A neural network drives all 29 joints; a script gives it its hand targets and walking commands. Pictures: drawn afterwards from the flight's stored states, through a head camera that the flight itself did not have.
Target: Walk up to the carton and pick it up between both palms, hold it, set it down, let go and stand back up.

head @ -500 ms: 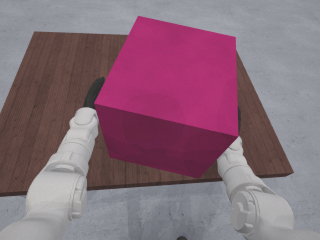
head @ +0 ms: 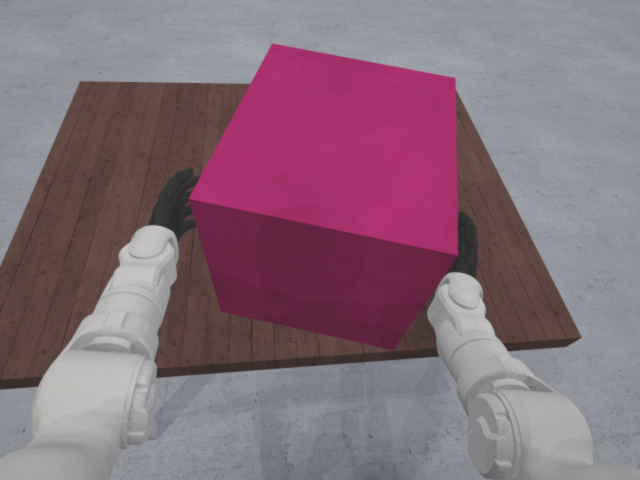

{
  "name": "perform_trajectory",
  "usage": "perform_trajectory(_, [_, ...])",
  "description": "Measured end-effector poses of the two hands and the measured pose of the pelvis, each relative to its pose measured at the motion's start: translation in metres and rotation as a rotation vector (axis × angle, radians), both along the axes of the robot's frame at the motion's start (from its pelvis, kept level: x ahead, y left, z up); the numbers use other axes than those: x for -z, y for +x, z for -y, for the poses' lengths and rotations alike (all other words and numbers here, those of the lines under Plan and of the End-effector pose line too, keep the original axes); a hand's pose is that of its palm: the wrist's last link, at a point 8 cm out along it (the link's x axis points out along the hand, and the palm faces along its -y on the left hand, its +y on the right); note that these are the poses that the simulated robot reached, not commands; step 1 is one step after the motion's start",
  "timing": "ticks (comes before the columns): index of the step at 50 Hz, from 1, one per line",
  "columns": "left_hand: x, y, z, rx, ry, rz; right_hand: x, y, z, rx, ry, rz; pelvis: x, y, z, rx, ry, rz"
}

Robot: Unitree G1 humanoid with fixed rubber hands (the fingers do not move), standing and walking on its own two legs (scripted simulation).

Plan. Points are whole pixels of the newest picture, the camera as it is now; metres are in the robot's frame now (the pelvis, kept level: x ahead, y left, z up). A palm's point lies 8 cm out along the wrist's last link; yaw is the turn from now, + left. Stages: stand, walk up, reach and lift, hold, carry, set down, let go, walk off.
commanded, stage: set down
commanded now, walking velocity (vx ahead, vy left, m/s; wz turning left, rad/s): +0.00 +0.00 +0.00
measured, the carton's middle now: (333, 199) +0.47 -0.04 +0.05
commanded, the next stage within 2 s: none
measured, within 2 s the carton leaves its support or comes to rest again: neither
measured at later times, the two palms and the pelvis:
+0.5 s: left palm (122, 272) +0.37 +0.23 +0.05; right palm (482, 304) +0.30 -0.20 +0.04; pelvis -0.03 +0.00 +0.00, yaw +1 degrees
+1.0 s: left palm (128, 331) +0.30 +0.22 +0.02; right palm (506, 379) +0.22 -0.21 +0.03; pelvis +0.01 -0.02 +0.01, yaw +2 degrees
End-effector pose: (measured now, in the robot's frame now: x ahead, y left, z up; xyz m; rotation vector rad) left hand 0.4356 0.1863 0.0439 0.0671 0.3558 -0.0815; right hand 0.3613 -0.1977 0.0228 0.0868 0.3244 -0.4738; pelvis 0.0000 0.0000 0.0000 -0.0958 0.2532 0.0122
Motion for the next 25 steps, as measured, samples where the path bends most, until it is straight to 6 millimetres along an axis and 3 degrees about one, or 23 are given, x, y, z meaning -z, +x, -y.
perform_trajectory(10, [0.000, -0.030, -0.009, -0.037, -0.040, -0.005, 0.005, -0.033, 0.005, 0.007, 0.009, -0.042, 0.001, -0.023, 0.003, -0.003, 0.003, 0.031])
perform_trajectory(25, [-0.004, -0.069, -0.042, -0.046, 0.016, 0.012, -0.019, -0.059, 0.005, -0.006, -0.002, 0.014, -0.001, -0.034, 0.004, -0.010, 0.007, 0.113])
